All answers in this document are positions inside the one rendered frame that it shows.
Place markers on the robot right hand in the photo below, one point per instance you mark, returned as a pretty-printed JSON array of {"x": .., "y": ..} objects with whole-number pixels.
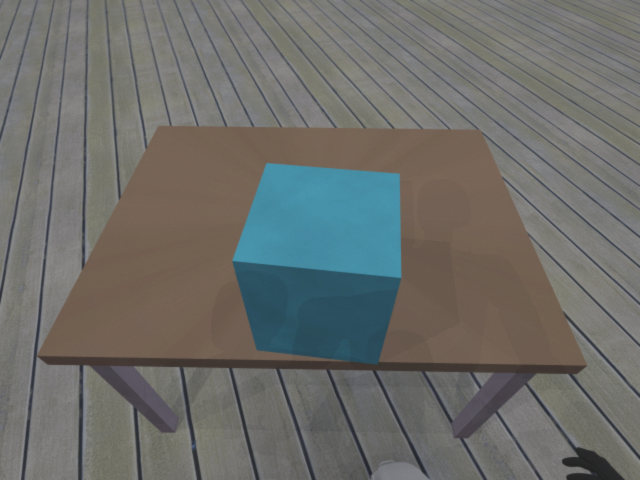
[{"x": 591, "y": 461}]

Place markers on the table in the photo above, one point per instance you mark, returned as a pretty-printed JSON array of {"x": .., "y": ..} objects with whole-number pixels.
[{"x": 159, "y": 289}]

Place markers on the carton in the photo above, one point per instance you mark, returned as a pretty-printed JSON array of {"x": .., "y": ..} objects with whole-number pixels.
[{"x": 319, "y": 261}]

